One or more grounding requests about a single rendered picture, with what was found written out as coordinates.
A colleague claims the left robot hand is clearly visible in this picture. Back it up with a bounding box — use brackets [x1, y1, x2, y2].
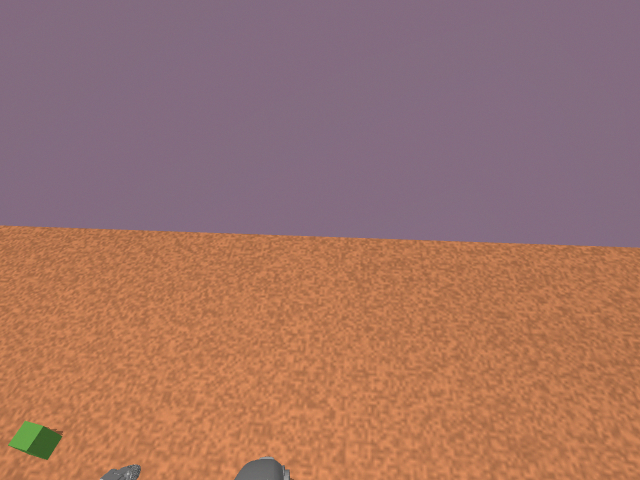
[100, 464, 141, 480]

